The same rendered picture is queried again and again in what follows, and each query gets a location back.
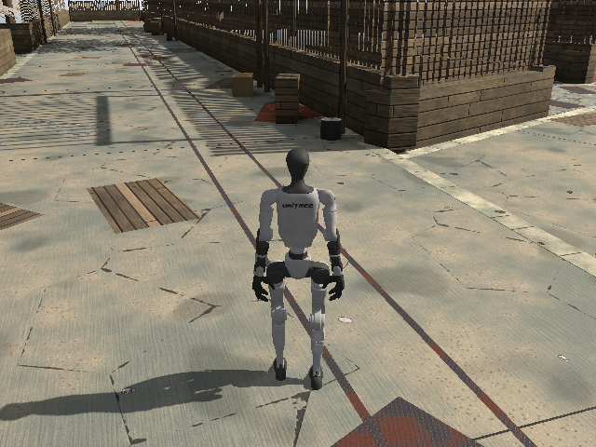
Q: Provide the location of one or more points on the right robot forearm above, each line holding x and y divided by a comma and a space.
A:
334, 248

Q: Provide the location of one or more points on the left robot upper arm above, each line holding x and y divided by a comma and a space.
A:
268, 198

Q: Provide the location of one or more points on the robot left thigh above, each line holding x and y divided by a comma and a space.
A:
276, 271

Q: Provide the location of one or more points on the right robot upper arm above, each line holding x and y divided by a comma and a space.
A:
326, 197

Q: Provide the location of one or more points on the right robot foot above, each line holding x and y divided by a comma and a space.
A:
316, 382

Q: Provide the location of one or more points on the robot right hand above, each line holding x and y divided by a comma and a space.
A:
340, 285

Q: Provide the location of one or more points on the left robot forearm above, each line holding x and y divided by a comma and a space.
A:
260, 256

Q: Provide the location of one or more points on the robot left hand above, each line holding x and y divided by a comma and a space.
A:
257, 287

